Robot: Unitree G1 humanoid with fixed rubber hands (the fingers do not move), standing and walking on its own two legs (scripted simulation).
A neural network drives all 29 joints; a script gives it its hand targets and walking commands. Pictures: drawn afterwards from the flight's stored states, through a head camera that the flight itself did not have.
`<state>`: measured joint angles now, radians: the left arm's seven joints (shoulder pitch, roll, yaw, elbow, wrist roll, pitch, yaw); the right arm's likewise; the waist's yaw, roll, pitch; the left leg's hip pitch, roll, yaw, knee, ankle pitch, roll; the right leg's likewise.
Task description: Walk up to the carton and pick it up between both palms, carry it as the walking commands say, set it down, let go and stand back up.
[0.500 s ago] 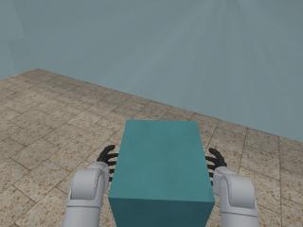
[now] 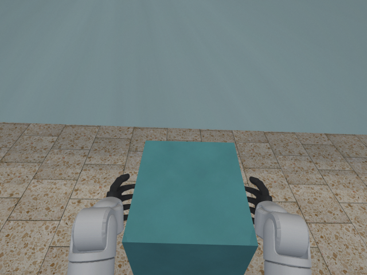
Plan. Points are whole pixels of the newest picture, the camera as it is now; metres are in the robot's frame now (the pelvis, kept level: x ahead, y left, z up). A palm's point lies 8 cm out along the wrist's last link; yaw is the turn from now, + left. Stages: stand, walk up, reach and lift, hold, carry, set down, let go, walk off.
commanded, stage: carry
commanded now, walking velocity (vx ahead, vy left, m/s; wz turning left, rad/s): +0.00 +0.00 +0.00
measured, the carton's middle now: (188, 215) +0.28 -0.01 +0.02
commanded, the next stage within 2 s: none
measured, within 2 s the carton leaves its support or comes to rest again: neither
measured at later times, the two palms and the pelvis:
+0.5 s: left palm (151, 135) +0.50 +0.10 +0.07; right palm (255, 144) +0.49 -0.20 +0.07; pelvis +0.22 -0.02 -0.01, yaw -5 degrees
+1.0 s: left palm (169, 126) +0.56 +0.05 +0.06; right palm (267, 144) +0.50 -0.24 +0.05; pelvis +0.27 -0.04 -0.02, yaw -13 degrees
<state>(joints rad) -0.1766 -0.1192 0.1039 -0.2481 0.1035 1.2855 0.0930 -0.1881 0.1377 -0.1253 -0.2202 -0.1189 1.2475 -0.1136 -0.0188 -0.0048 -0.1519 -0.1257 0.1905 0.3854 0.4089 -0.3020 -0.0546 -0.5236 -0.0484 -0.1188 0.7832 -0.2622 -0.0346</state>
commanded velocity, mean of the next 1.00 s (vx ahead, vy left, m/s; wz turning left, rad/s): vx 0.00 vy -0.05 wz -0.16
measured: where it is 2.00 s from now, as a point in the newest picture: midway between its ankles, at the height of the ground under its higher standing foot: outside the picture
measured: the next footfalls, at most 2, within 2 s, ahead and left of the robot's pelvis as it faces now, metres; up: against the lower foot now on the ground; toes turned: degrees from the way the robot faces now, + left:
right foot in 0.14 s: +0.25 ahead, -0.11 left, +0.00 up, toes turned -11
left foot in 0.48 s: +0.37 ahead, +0.07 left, +0.00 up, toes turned +5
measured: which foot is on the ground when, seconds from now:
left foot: down 0.00-0.12, up 0.14-0.46, down 0.48-0.98, up 1.00-1.00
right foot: up 0.00-0.12, down 0.14-1.00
